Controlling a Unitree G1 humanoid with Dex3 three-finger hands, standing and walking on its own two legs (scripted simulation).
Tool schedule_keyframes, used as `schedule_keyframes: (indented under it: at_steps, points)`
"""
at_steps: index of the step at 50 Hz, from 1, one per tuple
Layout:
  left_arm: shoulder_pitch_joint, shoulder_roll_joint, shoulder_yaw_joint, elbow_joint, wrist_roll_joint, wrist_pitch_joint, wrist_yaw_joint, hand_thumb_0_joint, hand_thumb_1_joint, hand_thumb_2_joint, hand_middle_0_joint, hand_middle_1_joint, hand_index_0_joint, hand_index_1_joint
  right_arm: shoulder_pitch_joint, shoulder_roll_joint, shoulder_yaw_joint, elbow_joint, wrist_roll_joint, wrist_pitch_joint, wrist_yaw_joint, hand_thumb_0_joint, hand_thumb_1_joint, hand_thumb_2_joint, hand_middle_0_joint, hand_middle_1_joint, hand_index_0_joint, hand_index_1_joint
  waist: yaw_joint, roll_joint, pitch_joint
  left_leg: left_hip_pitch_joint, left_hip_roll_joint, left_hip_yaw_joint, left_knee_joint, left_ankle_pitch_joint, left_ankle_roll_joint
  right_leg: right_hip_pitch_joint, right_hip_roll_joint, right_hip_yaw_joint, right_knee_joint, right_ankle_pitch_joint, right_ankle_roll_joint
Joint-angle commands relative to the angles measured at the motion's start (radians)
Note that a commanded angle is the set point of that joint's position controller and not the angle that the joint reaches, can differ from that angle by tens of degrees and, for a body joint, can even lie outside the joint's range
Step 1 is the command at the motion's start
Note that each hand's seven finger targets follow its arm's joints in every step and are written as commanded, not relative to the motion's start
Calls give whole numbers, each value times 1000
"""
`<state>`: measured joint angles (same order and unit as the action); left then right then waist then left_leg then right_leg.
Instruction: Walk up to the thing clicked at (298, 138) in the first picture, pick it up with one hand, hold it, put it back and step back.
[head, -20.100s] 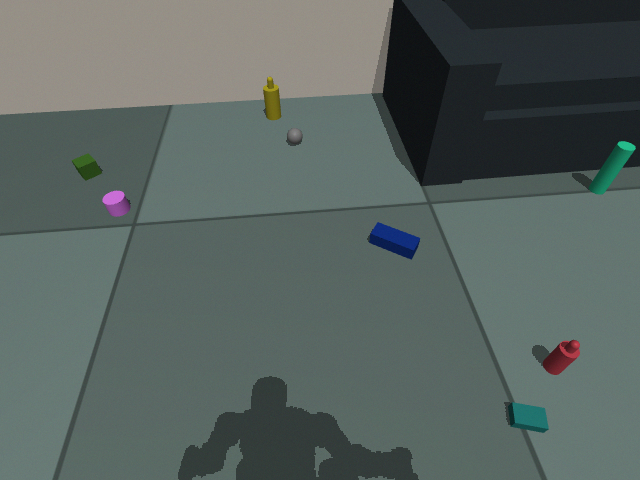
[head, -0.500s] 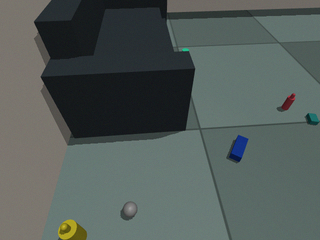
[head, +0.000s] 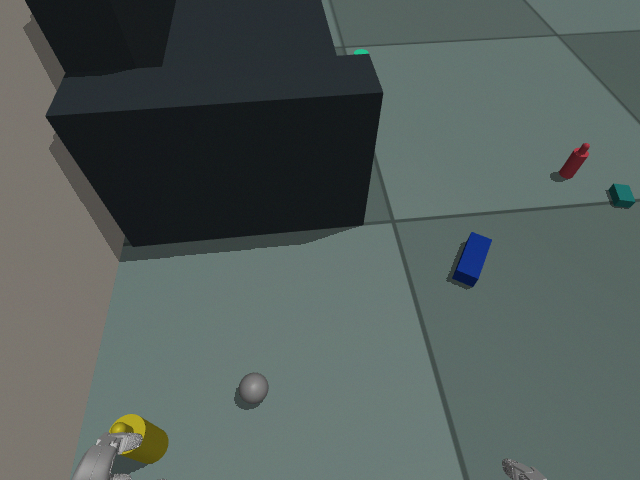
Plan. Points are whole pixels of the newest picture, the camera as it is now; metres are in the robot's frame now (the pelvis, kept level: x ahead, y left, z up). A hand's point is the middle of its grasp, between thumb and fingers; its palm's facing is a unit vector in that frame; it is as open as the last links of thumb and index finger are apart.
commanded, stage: rise first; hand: left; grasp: from above
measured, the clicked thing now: (253, 388) +0.44 +0.20 -0.71
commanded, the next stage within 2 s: none
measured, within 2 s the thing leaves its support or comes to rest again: neither
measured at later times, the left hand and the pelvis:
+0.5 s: hand out of the picture +0.13 +0.26 -0.20, palm faces -0.17 -0.87 -0.47, open 14.1 cm; pelvis +0.00 +0.01 -0.07, yaw +0 degrees
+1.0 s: hand (174, 477) +0.19 +0.27 -0.34, palm faces -0.42 -0.58 -0.69, open 14.1 cm; pelvis -0.05 +0.01 -0.19, yaw -1 degrees
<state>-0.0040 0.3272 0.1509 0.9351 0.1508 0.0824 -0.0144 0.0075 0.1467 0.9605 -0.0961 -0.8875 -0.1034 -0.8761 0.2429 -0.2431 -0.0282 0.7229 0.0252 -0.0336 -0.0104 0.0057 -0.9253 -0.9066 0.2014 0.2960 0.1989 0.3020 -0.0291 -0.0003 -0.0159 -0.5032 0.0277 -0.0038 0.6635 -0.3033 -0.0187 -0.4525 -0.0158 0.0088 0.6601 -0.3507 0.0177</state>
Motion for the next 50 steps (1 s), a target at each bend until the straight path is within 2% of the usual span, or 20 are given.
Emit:
schedule_keyframes:
  at_steps: [1,4,7,9,10,11,13,14,16,23,24,27,31,33,38,43,45,46,48,50]
  points:
    - [32,172,39,-154,22,45,13,0,-494,971,-64,-1079,-70,-1072,-17,-170,-63,-167,2,-49,-7,0,-900,-903,200,300,200,300,19,9,-196,39,-29,17,28,170,17,-33,31,-50,14,162,-32]
    - [27,199,66,-276,35,38,17,0,-535,985,-67,-1079,-66,-1079,-9,-161,-70,-199,-2,-65,-7,0,-897,-903,200,300,200,300,20,16,-259,-8,-30,19,108,157,21,-84,24,-39,83,157,-27]
    - [81,177,51,-351,52,46,9,0,-546,988,-68,-1079,-66,-1080,-2,-155,-71,-224,-5,-78,-11,0,-904,-905,200,300,200,300,5,19,-279,-54,-28,17,174,151,26,-137,20,-31,138,165,-23]
    - [120,183,56,-406,65,57,11,0,-564,990,-69,-1077,-64,-1082,-2,-152,-73,-236,-5,-86,-15,0,-908,-906,200,300,199,300,11,23,-318,-60,-23,13,208,180,29,-159,20,-30,169,187,-22]
    - [158,183,61,-401,70,68,10,0,-547,985,-72,-1065,-68,-1069,6,-153,-74,-225,-7,-87,-15,0,-900,-903,200,300,200,300,8,35,-294,-80,-21,8,214,165,26,-177,23,-34,184,166,-24]
    - [152,184,55,-482,77,71,10,0,-568,1000,-67,-1057,-57,-1068,-6,-151,-74,-254,-7,-92,-15,0,-901,-904,200,300,200,300,12,53,-326,-71,-17,8,232,186,28,-185,22,-35,195,183,-23]
    - [204,165,44,-478,85,91,14,0,-561,995,-65,-1062,-57,-1070,-11,-150,-73,-257,-8,-96,-17,0,-895,-902,200,300,200,300,-1,24,-314,-101,-17,4,256,181,30,-207,26,-35,211,182,-21]
    - [200,180,54,-531,91,97,15,0,-563,991,-65,-1058,-56,-1066,-13,-149,-74,-266,-10,-100,-16,0,-896,-902,200,300,199,300,4,45,-336,-110,-15,2,268,174,31,-218,25,-35,224,172,-23]
    - [235,160,37,-557,96,114,20,0,-549,980,-62,-1064,-60,-1066,-21,-144,-70,-277,-12,-107,-18,0,-898,-902,200,300,199,300,-1,53,-337,-119,-11,-4,284,165,31,-252,28,-41,245,155,-24]
    - [307,160,39,-656,125,140,39,0,-532,968,-56,-1070,-60,-1066,-36,-135,-65,-316,-17,-131,-22,0,-882,-897,200,300,199,300,-1,74,-349,-209,-10,-12,356,114,29,-332,32,-47,321,103,-29]
    - [312,149,26,-676,128,141,41,0,-549,969,-63,-1076,-67,-1071,-35,-134,-63,-315,-19,-136,-21,0,-899,-902,200,300,199,300,-7,76,-372,-205,-6,-17,370,139,30,-347,33,-47,340,116,-29]
    - [356,150,29,-701,136,145,48,0,-554,967,-63,-1071,-65,-1068,-43,-129,-61,-324,-19,-142,-18,0,-898,-902,200,300,199,300,5,72,-394,-238,-7,-25,410,170,31,-369,35,-52,378,133,-30]
    - [377,149,24,-739,152,144,56,0,-559,967,-71,-1060,-70,-1059,-51,-128,-63,-337,-19,-149,-16,0,-904,-902,200,300,200,300,3,79,-407,-280,-10,-24,447,131,31,-410,37,-52,412,106,-30]
    - [340,146,7,-732,166,138,62,0,-560,968,-65,-1069,-65,-1067,-57,-128,-60,-334,-16,-154,-14,0,-898,-901,200,300,199,300,-14,63,-410,-311,-10,-29,475,118,34,-448,41,-52,436,101,-29]
    - [187,157,-10,-635,252,72,79,0,-579,978,-65,-1072,-62,-1074,-78,-149,-60,-307,-17,-177,-3,0,-904,-902,200,300,199,300,-33,58,-380,-453,-5,-55,566,0,28,-637,37,-55,570,-11,-36]
    - [19,188,-37,-557,377,-25,115,0,-567,1002,-57,-1068,-52,-1074,-95,-169,-69,-262,-19,-198,16,0,-884,-898,200,300,200,300,-22,115,-502,-533,-9,-58,697,-36,20,-823,37,-47,730,-45,-43]
    - [-43,223,-25,-530,415,-55,136,0,-545,995,-55,-1076,-54,-1077,-97,-181,-76,-243,-20,-201,20,0,-873,-895,200,300,200,300,-10,127,-546,-575,-8,-62,739,-50,18,-875,36,-49,784,-53,-44]
    - [-79,227,-39,-532,440,-64,147,0,-553,998,-61,-1075,-59,-1078,-99,-184,-79,-231,-19,-200,21,0,-884,-898,200,300,200,300,-14,137,-591,-572,-6,-61,770,-21,19,-903,38,-49,810,-34,-46]
    - [-133,250,-23,-438,485,-78,166,0,-553,1007,-54,-1078,-51,-1082,-104,-195,-82,-206,-20,-197,24,0,-874,-896,200,300,200,300,-12,133,-592,-639,-7,-64,809,-49,16,-963,41,-54,860,-57,-49]
    - [-223,282,-19,-412,527,-91,184,0,-567,1029,-57,-1064,-46,-1076,-98,-194,-86,-189,-20,-188,26,0,-872,-896,200,300,200,300,-2,128,-643,-702,-13,-48,866,-75,22,-985,45,-50,883,-70,-47]
